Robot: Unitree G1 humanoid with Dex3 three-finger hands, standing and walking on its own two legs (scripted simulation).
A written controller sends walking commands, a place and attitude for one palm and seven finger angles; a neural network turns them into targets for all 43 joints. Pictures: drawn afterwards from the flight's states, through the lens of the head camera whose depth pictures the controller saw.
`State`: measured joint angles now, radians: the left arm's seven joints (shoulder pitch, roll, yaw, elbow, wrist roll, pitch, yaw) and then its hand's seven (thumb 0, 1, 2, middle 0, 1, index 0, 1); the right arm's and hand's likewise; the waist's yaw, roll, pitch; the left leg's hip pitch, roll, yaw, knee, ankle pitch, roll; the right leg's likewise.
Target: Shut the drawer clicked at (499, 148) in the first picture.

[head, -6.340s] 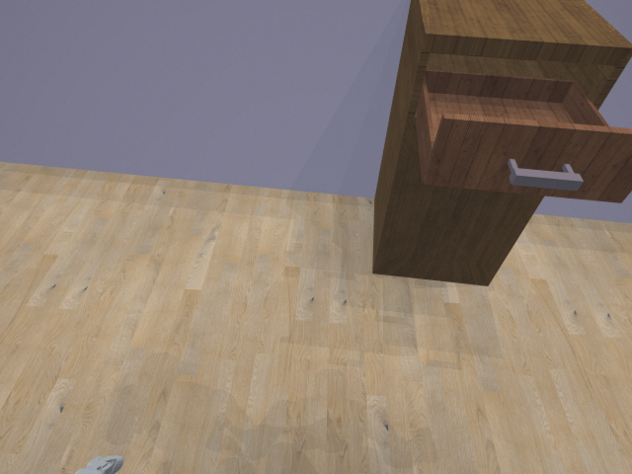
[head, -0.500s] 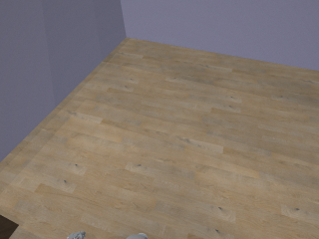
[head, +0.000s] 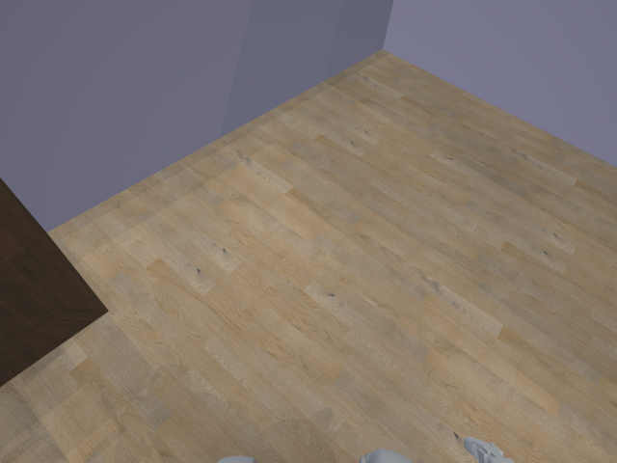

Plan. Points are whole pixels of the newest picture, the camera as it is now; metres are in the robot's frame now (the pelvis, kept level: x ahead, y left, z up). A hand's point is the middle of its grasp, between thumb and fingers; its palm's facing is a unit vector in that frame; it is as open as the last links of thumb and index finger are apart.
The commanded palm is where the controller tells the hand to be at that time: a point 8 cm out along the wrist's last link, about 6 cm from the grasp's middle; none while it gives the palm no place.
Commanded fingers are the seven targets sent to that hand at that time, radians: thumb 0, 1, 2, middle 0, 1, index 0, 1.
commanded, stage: turn to face it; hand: left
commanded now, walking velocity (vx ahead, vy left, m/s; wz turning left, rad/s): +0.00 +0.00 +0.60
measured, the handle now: out of the picture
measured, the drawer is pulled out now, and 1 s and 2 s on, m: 0.28 0.28 0.28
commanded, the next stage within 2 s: take the last steps up to it in 1.32 s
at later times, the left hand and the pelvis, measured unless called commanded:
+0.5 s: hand out of the picture +0.04 +0.17 -0.13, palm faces +0.30 -0.91 -0.28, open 7.4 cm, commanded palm none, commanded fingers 0.00 0.90 0.90 -0.20 -0.30 -0.20 -0.30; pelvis +0.00 -0.04 +0.01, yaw +19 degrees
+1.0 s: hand out of the picture -0.09 +0.24 -0.16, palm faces +0.60 -0.75 -0.27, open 7.4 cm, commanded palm none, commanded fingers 0.00 0.90 0.90 -0.20 -0.30 -0.20 -0.30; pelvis -0.02 +0.01 +0.01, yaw +36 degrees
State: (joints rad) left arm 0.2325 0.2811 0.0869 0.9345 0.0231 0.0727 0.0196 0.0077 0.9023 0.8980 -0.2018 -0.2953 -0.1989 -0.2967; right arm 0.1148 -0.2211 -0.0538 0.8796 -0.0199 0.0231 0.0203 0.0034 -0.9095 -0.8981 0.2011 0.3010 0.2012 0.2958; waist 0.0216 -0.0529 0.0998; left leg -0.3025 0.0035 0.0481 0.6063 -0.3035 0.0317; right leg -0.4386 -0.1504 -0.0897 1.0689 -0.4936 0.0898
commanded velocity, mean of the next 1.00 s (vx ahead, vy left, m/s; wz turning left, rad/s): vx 0.00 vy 0.00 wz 0.57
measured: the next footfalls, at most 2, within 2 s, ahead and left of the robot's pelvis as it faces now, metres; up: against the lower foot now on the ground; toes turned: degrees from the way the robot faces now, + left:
right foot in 0.34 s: +0.06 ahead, -0.14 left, +0.00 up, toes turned +10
left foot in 0.76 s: -0.03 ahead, +0.12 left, +0.00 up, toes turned +34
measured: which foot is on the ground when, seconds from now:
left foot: down 0.00-0.34, up 0.36-0.74, down 0.76-1.00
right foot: up 0.00-0.32, down 0.34-0.76, up 0.78-1.00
